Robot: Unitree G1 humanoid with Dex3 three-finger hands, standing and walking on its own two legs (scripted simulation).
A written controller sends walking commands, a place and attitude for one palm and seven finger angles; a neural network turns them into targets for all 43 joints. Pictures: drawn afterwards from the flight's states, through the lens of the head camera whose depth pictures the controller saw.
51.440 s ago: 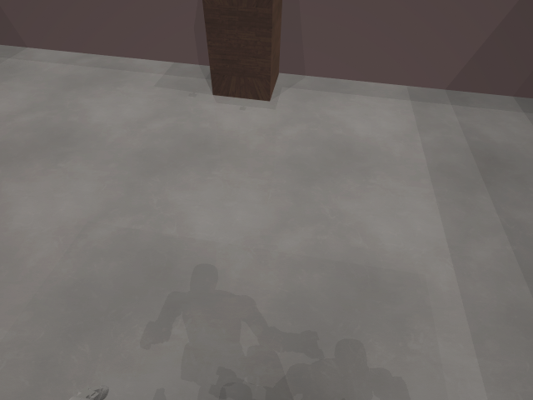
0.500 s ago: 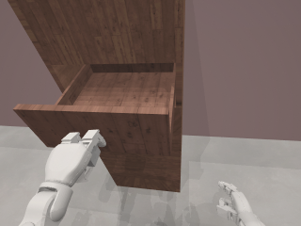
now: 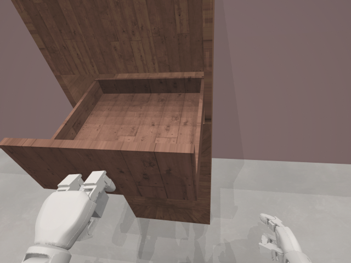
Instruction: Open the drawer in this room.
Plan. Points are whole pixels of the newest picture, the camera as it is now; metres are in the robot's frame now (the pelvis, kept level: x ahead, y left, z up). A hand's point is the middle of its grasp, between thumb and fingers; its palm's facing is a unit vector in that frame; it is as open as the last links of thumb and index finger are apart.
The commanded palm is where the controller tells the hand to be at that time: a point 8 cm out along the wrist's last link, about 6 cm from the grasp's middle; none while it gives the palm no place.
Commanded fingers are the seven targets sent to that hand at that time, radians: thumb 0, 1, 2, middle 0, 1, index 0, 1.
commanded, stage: pull the drawer open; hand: left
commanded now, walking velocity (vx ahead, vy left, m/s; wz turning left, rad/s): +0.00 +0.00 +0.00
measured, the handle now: (95, 191) +0.22 +0.19 +0.12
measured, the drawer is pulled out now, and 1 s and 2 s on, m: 0.26 0.30 0.29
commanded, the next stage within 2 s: open the thumb to release the handle in 0.74 s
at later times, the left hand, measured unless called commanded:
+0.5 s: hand (78, 241) +0.13 +0.19 +0.10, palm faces +0.04 -0.16 -0.99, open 7.8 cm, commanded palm +0.08 +0.20 +0.16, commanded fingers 0.00 0.90 0.90 -0.40 -1.35 -0.40 -1.35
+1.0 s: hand (74, 241) +0.13 +0.20 +0.10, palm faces +0.07 -0.08 -0.99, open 7.9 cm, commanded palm +0.10 +0.21 +0.16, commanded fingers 0.00 0.27 0.63 -0.35 -1.28 -0.35 -1.28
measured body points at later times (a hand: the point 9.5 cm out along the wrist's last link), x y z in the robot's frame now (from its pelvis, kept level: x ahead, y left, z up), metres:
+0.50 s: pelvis +0.00 +0.00 +0.00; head -0.01 -0.05 +0.45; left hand +0.13 +0.20 +0.15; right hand +0.22 -0.21 -0.08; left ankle -0.02 +0.09 -0.73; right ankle -0.02 -0.08 -0.73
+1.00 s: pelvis -0.01 -0.01 +0.00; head -0.01 -0.06 +0.45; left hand +0.12 +0.20 +0.15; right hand +0.22 -0.21 -0.10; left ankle -0.02 +0.09 -0.73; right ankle -0.02 -0.08 -0.73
